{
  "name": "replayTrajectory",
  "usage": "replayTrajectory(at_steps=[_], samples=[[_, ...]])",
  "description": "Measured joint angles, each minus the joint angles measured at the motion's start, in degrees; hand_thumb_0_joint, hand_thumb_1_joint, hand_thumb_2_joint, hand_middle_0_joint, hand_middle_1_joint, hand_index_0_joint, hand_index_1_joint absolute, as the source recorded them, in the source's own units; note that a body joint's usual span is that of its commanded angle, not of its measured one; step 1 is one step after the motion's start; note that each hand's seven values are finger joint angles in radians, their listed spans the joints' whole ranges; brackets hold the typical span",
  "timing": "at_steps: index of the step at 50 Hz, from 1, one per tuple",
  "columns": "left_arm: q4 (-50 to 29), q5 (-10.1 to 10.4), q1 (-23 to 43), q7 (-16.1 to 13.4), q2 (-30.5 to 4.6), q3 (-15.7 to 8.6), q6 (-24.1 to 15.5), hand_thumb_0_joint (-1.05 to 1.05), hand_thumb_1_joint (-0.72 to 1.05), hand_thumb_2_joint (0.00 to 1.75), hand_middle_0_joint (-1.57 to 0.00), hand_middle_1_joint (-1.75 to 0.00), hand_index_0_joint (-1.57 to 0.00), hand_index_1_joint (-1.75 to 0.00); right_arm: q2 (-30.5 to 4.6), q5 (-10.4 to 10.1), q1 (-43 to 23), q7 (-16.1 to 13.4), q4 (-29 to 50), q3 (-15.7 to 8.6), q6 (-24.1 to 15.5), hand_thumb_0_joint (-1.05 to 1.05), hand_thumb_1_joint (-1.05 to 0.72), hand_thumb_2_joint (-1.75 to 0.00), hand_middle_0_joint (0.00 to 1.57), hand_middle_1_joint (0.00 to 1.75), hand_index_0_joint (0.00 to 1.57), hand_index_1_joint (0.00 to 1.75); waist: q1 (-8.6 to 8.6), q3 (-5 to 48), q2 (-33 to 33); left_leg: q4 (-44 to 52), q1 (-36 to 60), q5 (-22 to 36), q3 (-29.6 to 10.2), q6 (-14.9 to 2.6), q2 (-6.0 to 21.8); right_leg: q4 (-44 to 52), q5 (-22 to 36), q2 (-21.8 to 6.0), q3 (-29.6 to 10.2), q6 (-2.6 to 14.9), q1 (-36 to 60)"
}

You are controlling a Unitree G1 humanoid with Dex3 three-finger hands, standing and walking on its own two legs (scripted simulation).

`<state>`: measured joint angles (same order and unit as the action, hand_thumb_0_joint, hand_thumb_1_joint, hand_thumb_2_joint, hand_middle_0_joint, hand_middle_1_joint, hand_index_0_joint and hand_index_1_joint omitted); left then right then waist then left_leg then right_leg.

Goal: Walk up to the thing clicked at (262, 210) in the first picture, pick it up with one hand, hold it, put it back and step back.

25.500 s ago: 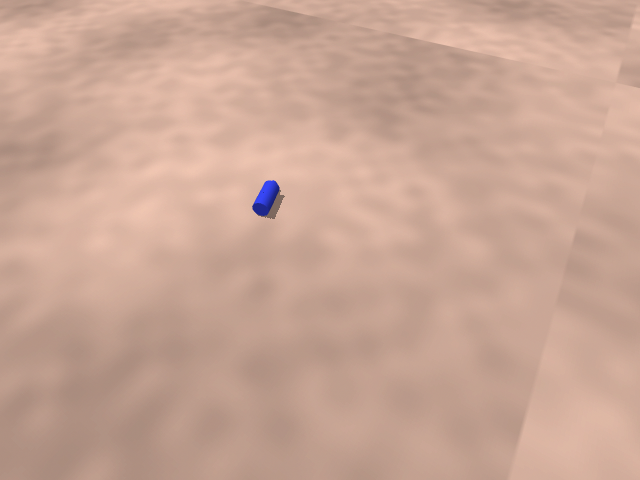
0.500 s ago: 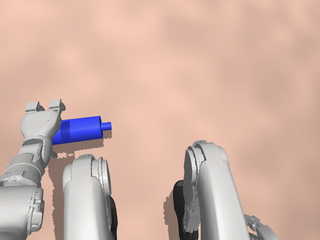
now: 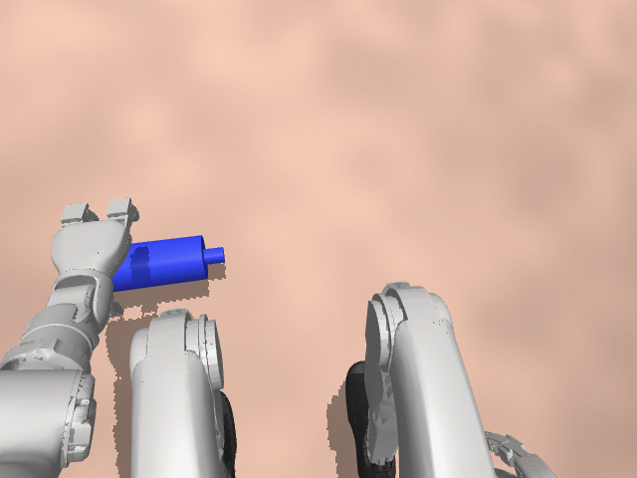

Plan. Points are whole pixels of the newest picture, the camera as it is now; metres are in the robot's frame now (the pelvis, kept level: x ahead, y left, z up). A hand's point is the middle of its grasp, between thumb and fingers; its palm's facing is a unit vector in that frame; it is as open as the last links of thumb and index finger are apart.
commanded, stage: rise first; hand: left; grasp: from above
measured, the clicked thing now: (167, 261) +0.44 +0.21 -0.30
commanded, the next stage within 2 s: approach in 0.94 s
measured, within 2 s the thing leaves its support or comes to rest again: neither
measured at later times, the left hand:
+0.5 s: hand (111, 271) +0.40 +0.26 -0.18, palm faces -0.45 -0.07 -0.89, open 14.0 cm
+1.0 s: hand (110, 272) +0.40 +0.26 -0.18, palm faces -0.43 -0.07 -0.90, open 13.9 cm
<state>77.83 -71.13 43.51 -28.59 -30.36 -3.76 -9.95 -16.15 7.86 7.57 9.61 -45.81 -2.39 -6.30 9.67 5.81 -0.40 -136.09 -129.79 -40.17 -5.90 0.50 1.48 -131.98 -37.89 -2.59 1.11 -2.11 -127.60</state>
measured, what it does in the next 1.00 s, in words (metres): stands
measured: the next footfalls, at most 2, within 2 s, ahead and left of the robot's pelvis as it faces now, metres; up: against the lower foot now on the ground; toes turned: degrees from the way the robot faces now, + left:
none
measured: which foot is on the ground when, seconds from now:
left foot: down 0.00-1.00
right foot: down 0.00-1.00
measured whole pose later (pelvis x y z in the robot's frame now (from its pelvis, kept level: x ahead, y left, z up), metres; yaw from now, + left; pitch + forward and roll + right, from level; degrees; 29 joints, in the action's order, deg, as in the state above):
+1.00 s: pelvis +0.00 +0.00 -0.01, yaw +0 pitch +33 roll -5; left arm 79.5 -72.3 43.3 -30.6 -31.0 -5.5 -11.2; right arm -16.3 9.5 7.4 12.0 -47.3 -2.9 -7.2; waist 10.1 5.5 -0.5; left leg -137.4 -130.4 -40.3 -6.3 0.8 1.2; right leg -133.2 -37.9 -2.4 1.2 -2.2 -128.3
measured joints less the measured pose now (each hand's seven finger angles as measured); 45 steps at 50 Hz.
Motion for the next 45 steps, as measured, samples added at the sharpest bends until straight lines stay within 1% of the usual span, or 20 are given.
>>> replayTrajectory(at_steps=[5, 10, 12, 16, 20, 22, 25, 28, 30, 32, 36, 39, 42, 45], samples=[[0.3, -0.7, 0.2, -0.3, 0.0, -0.5, -0.3, 0.00, -0.56, 1.05, -0.11, -0.99, -0.09, -1.01, -0.1, 0.3, -0.3, 0.2, -0.2, 0.1, -0.3, 0.00, -0.91, -0.90, 0.21, 0.30, 0.20, 0.30, 0.21, -0.3, 0.1, -0.1, 0.1, 0.2, 0.0, 0.04, -0.1, -0.1, 0.1, 0.0, 0.0, 0.00, 0.1], [0.9, -0.9, 0.5, -0.7, -0.3, -0.8, -0.3, 0.00, -0.56, 1.05, -0.12, -0.98, -0.09, -1.00, -0.1, 0.5, -0.4, 0.4, -0.2, 0.2, -0.4, 0.00, -0.91, -0.90, 0.21, 0.30, 0.20, 0.30, 0.43, -0.4, 0.1, -0.4, -0.1, 0.3, -0.1, 0.07, -0.1, -0.4, 0.3, 0.0, 0.1, 0.01, -0.1], [1.0, -0.7, 0.5, -0.7, -0.4, -1.0, -0.2, 0.00, -0.55, 1.05, -0.12, -0.97, -0.10, -0.99, -0.1, 0.6, -0.4, 0.4, -0.3, 0.2, -0.4, 0.00, -0.91, -0.90, 0.21, 0.30, 0.20, 0.30, 0.43, -0.4, 0.0, -0.4, -0.2, 0.4, -0.2, 0.06, -0.1, -0.4, 0.4, 0.1, 0.1, -0.01, -0.2], [2.2, -0.4, 1.2, -0.6, -0.6, -0.4, 0.0, 0.00, -0.55, 1.04, -0.13, -0.97, -0.10, -0.99, 0.0, 0.8, -0.3, 0.6, -0.5, 0.4, -0.7, 0.00, -0.91, -0.90, 0.21, 0.30, 0.20, 0.30, 0.48, -0.5, 0.1, -0.5, -0.3, 0.5, -0.1, 0.03, -0.1, -0.5, 0.5, 0.1, 0.0, -0.01, -0.3], [1.5, -0.5, 0.8, -0.6, -0.5, -0.9, -0.3, 0.00, -0.54, 1.04, -0.14, -0.96, -0.11, -0.98, 0.0, 0.8, 0.0, 0.7, -0.7, 0.3, -0.8, 0.00, -0.91, -0.90, 0.21, 0.30, 0.20, 0.30, 0.49, -0.5, -0.1, -0.7, -0.5, 0.6, -0.3, 0.04, -0.2, -0.6, 0.5, 0.1, 0.1, -0.05, -0.4], [2.2, -0.6, 1.1, -0.6, -0.7, -0.5, -0.5, 0.00, -0.53, 1.03, -0.14, -0.95, -0.11, -0.97, 0.1, 0.9, 0.0, 0.8, -0.8, 0.4, -0.8, 0.00, -0.90, -0.90, 0.21, 0.30, 0.20, 0.30, 0.58, -0.5, 0.0, -0.8, -0.6, 0.5, -0.2, 0.03, -0.2, -0.7, 0.5, 0.1, 0.1, -0.05, -0.4], [2.3, -0.9, 1.0, -0.6, -0.8, -1.0, -0.9, 0.00, -0.53, 1.03, -0.15, -0.94, -0.12, -0.97, 0.1, 1.0, 0.1, 1.0, -0.9, 0.4, -1.0, 0.00, -0.90, -0.90, 0.21, 0.30, 0.20, 0.30, 0.67, -0.6, 0.0, -0.9, -0.7, 0.5, -0.3, 0.04, -0.3, -0.8, 0.4, 0.0, 0.2, -0.04, -0.5], [1.3, -1.0, 0.5, -0.8, -0.8, -1.0, -1.0, 0.00, -0.53, 1.03, -0.15, -0.94, -0.12, -0.96, 0.2, 1.1, 0.3, 1.2, -1.0, 0.2, -1.1, 0.00, -0.90, -0.90, 0.21, 0.30, 0.20, 0.30, 0.67, -0.7, 0.0, -1.1, -0.7, 0.3, -0.3, 0.07, -0.3, -0.9, 0.2, 0.0, 0.1, -0.09, -0.5], [0.3, -1.0, 0.0, -1.1, -0.7, -1.5, -1.0, 0.00, -0.53, 1.03, -0.15, -0.93, -0.12, -0.96, 0.2, 1.0, 0.3, 1.3, -1.0, 0.1, -0.9, 0.00, -0.90, -0.90, 0.21, 0.30, 0.20, 0.30, 0.53, -0.5, -0.1, -1.1, -0.8, 0.2, -0.3, 0.06, -0.3, -0.9, 0.1, 0.1, 0.1, -0.13, -0.6], [1.4, -1.1, 0.4, -1.6, -0.7, -0.9, -0.6, 0.00, -0.52, 1.03, -0.16, -0.93, -0.12, -0.95, 0.2, 1.1, 0.2, 1.4, -1.1, 0.1, -0.8, 0.00, -0.90, -0.90, 0.21, 0.30, 0.20, 0.30, 0.53, -0.4, -0.1, -1.1, -0.7, 0.1, -0.2, 0.04, -0.2, -0.9, 0.1, 0.1, 0.0, -0.14, -0.5], [2.9, -1.3, 1.0, -1.4, -1.2, -2.1, -0.9, 0.00, -0.52, 1.02, -0.16, -0.92, -0.13, -0.95, 0.1, 1.5, -0.2, 1.7, -1.0, 0.2, -1.2, 0.00, -0.90, -0.90, 0.21, 0.30, 0.20, 0.30, 0.84, -0.6, -0.1, -1.1, -0.7, 0.1, -0.4, 0.01, -0.3, -0.9, 0.1, 0.1, 0.1, -0.17, -0.5], [3.6, -0.8, 1.5, -1.3, -1.4, -1.0, -0.8, 0.00, -0.51, 1.02, -0.16, -0.92, -0.13, -0.94, 0.0, 1.6, -0.2, 1.9, -1.0, 0.2, -1.4, 0.00, -0.90, -0.90, 0.21, 0.30, 0.20, 0.30, 0.87, -0.7, 0.1, -1.2, -0.8, 0.1, -0.3, 0.03, -0.3, -1.0, 0.1, 0.1, 0.1, -0.15, -0.6], [2.2, -1.1, 0.8, -1.3, -1.2, -2.0, -1.4, 0.00, -0.51, 1.01, -0.17, -0.91, -0.14, -0.94, -0.1, 1.5, -0.1, 2.0, -1.2, 0.0, -1.5, 0.00, -0.90, -0.90, 0.21, 0.30, 0.20, 0.30, 0.75, -0.7, 0.0, -1.4, -1.0, 0.1, -0.5, 0.13, -0.4, -1.1, 0.0, 0.0, 0.2, -0.12, -0.6], [1.9, -1.4, 0.2, -1.6, -1.0, -1.8, -1.4, 0.00, -0.50, 1.01, -0.17, -0.91, -0.14, -0.93, -0.1, 1.6, -0.1, 2.4, -1.4, -0.3, -1.3, 0.00, -0.90, -0.90, 0.21, 0.30, 0.20, 0.30, 0.84, -0.6, -0.1, -1.5, -0.9, 0.0, -0.4, 0.21, -0.5, -1.3, -0.2, 0.0, 0.1, -0.09, -0.7]])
